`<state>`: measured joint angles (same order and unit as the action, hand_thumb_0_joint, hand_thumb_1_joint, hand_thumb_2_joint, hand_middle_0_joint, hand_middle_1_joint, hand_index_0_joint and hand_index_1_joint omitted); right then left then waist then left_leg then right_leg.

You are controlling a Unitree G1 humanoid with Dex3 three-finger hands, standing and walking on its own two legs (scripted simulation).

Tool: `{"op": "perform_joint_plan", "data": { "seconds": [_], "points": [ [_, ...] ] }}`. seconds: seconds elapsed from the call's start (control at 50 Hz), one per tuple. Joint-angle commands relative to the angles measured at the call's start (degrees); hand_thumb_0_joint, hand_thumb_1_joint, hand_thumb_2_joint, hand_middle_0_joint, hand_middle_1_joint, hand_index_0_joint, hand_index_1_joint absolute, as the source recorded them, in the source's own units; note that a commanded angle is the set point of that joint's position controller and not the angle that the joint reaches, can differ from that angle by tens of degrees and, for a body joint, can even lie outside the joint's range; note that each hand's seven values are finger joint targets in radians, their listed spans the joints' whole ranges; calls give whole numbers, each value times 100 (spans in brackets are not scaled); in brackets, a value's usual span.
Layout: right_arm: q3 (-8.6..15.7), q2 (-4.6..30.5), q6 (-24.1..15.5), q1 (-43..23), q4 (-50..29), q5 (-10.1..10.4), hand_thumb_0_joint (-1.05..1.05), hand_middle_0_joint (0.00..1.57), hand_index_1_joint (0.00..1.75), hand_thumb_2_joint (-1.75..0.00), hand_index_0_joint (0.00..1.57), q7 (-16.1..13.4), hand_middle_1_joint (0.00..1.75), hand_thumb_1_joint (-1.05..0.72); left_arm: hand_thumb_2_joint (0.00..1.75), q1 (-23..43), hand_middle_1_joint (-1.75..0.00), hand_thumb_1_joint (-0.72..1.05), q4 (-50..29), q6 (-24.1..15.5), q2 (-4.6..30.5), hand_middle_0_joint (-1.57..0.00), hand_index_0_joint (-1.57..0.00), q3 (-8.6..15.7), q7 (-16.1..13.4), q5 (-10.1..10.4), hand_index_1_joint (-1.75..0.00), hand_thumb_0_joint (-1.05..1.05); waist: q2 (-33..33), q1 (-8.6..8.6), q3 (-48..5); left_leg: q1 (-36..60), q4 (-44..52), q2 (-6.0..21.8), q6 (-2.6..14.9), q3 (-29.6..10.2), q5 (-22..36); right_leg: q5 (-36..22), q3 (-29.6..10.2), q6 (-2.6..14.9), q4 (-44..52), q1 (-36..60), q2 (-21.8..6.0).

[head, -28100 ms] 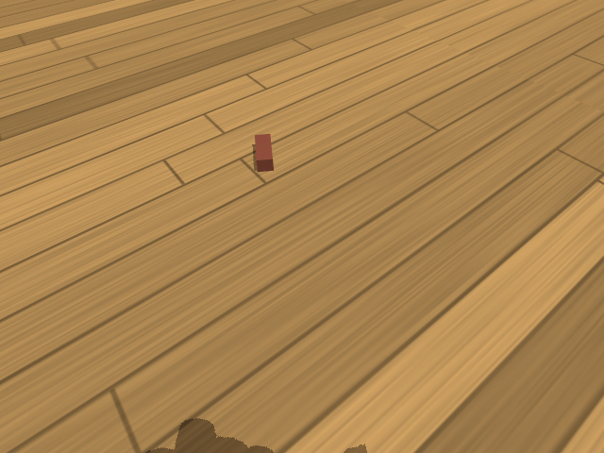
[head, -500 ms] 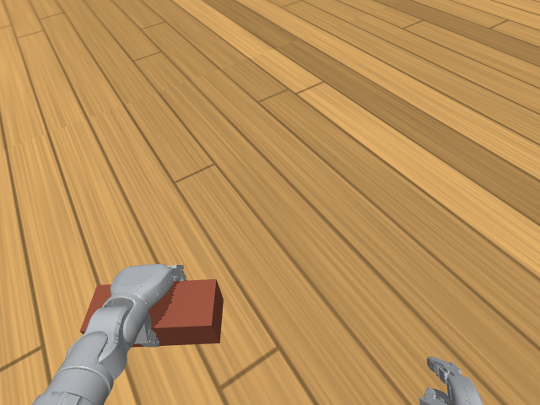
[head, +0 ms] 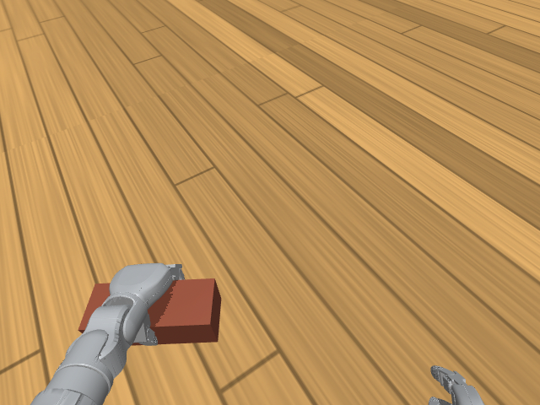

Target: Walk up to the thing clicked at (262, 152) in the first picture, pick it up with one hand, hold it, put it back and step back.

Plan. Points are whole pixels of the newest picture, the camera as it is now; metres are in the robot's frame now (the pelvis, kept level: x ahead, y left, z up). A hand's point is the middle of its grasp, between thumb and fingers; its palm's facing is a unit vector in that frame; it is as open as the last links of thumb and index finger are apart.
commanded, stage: crouch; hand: left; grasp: from above
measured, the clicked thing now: (156, 312) +0.29 +0.22 -0.08
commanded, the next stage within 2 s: lower in 1.80 s
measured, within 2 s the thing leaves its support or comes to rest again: neither
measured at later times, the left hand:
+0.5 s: hand (177, 326) +0.32 +0.23 -0.22, palm faces -0.42 +0.07 -0.91, open 11.2 cm
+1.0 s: hand (204, 339) +0.37 +0.22 -0.45, palm faces -0.45 +0.02 -0.89, open 11.2 cm
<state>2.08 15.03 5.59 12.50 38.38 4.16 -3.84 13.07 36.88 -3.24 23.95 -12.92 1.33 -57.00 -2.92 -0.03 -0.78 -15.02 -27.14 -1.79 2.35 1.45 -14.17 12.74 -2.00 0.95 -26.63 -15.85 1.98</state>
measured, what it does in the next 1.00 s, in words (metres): lowers itself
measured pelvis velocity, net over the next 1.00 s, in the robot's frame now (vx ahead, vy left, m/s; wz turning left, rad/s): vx -0.07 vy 0.00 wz -0.01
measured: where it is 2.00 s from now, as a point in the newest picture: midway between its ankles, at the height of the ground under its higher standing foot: outside the picture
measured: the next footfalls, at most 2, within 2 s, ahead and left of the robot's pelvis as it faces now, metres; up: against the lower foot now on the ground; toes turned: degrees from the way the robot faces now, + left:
none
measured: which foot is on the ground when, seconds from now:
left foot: down 0.00-1.00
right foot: down 0.00-1.00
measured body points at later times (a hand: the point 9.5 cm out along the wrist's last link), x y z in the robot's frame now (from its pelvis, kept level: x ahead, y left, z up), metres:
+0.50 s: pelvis -0.05 +0.00 -0.12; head +0.06 +0.01 +0.32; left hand +0.34 +0.22 -0.17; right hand +0.03 -0.29 -0.24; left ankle +0.00 +0.09 -0.74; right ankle +0.01 -0.11 -0.74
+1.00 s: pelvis -0.07 +0.00 -0.30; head +0.14 +0.03 +0.10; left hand +0.39 +0.22 -0.40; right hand -0.03 -0.28 -0.42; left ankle +0.00 +0.09 -0.74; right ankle +0.01 -0.11 -0.74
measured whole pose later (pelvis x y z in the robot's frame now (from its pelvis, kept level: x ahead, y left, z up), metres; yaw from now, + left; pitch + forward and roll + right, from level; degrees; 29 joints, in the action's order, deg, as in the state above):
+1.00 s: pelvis -0.07 +0.00 -0.30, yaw +0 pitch +38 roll -4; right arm 1.0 14.1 -2.7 12.2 42.4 -4.7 2.2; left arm 48.1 76.5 -9.8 30.2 -1.3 -22.9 -71.1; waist -2.5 -10.6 -12.0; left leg -111.0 -109.9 -1.5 2.8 -0.6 -37.4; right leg 35.8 4.7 1.7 -106.8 -109.6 1.3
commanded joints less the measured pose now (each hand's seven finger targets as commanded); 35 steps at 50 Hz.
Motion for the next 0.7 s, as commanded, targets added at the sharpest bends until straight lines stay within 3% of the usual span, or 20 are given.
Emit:
{"op": "perform_joint_plan", "data": {
  "seconds": [0.0,0.06,0.12,0.14,0.24,0.32,0.38,0.46,0.5,0.54,0.58,0.62,0.68],
  "points": [
    [207,810,-253,-358,-738,-7,0,20,30,-90,20,-31,30,-89,105,1907,-92,56,-932,-38,1059,-91,-91,547,-344,41,-92,0,316,-109,-1157,579,271,130,-106,-216,1200,-887,60,75,301,221,20],
    [206,785,-228,-295,-704,-15,0,20,30,-90,20,-31,30,-89,103,1888,-90,56,-567,-131,1020,-91,-91,549,-466,-46,-90,0,413,-148,-1151,460,150,54,-66,-145,1124,-837,42,69,243,104,-8],
    [192,778,-191,-211,-591,-96,0,20,30,-90,20,6,30,-89,106,2123,-89,56,-82,-292,929,-92,-91,512,-782,-221,-90,0,494,-262,-1041,-49,-311,12,-65,-138,976,-759,52,53,-133,-366,-43],
    [222,818,-188,-119,-531,-137,0,20,30,-90,20,29,30,-89,106,2342,-91,57,57,-361,1037,-92,-92,622,-941,-321,-91,0,395,-265,-1205,-198,-547,15,-91,-139,945,-721,63,74,-362,-585,-35],
    [373,878,-231,323,-347,-298,0,20,30,-90,20,199,30,-89,107,3135,-96,60,810,-498,895,-93,-94,569,-1661,-830,-95,0,96,-479,-2133,-1313,-2138,9,-130,-114,757,-517,99,104,-1756,-2165,0],
    [452,991,-277,504,-276,-369,0,20,30,-90,20,278,30,-89,109,3819,-98,64,1271,-454,1032,-94,-96,667,-2125,-1089,-96,0,-361,-452,-2734,-2146,-2956,110,-196,-327,492,-123,204,178,-2835,-3477,45],
    [488,1039,-340,628,-205,-421,0,20,30,-90,20,260,30,-89,105,4124,-97,64,1726,-354,1073,-93,-96,738,-2328,-1128,-94,0,-303,-509,-3101,-2833,-3437,102,-165,-420,78,159,243,184,-3406,-4067,55],
    [520,1080,-484,739,-146,-490,0,20,30,-90,20,199,30,-89,109,4288,-94,58,2170,-252,1034,-91,-92,751,-2385,-1035,-93,0,-139,-635,-3489,-3863,-4170,78,-110,-481,-517,597,259,190,-4104,-4810,23],
    [548,1115,-546,765,-181,-513,0,20,30,-90,20,171,30,-89,110,4608,-93,54,2017,-251,1277,-89,-90,890,-2389,-989,-93,0,-300,-623,-3904,-4143,-4466,60,-117,-479,-769,784,248,198,-4414,-5073,5],
    [524,1115,-585,785,-158,-545,0,20,30,-90,20,159,30,-89,109,4498,-94,53,2323,-224,1257,-88,-89,889,-2365,-1018,-93,0,-151,-714,-3841,-4646,-4710,46,-106,-494,-1019,1002,293,199,-4679,-5360,-16],
    [521,1144,-642,773,-172,-582,0,20,30,-90,20,158,30,-89,107,4665,-96,51,2378,-249,1535,-85,-86,1055,-2364,-1029,-94,0,-174,-697,-3927,-5064,-4907,26,-111,-528,-1454,1371,317,209,-4939,-5685,-19],
    [468,1122,-691,794,-156,-610,0,20,30,-90,20,176,30,-89,109,4943,-95,49,2395,-322,1707,-85,-85,1129,-2369,-1062,-94,0,-236,-800,-4048,-5553,-5249,-26,-60,-429,-1776,1628,283,195,-5122,-5897,-38],
    [412,1126,-756,817,-134,-654,0,20,30,-90,20,233,30,-89,110,5094,-96,48,2398,-445,1970,-84,-85,1288,-2436,-1100,-95,0,-254,-827,-4363,-6053,-5729,-72,-20,-333,-1951,1808,250,182,-5451,-6080,-43]
  ]
}}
